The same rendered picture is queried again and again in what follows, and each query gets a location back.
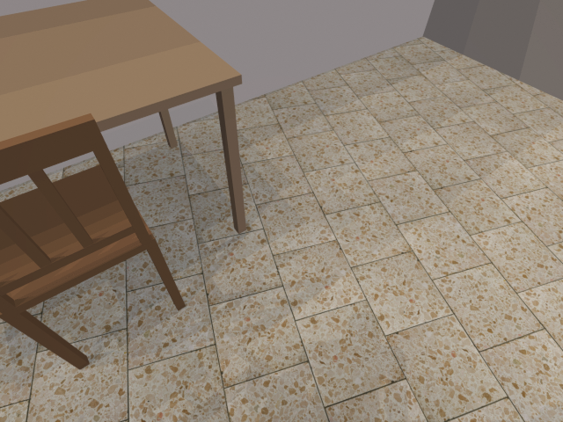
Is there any chair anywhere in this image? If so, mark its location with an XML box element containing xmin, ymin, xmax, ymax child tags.
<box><xmin>0</xmin><ymin>113</ymin><xmax>186</xmax><ymax>370</ymax></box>

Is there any table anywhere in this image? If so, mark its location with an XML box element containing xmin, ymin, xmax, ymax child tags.
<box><xmin>0</xmin><ymin>0</ymin><xmax>246</xmax><ymax>234</ymax></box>

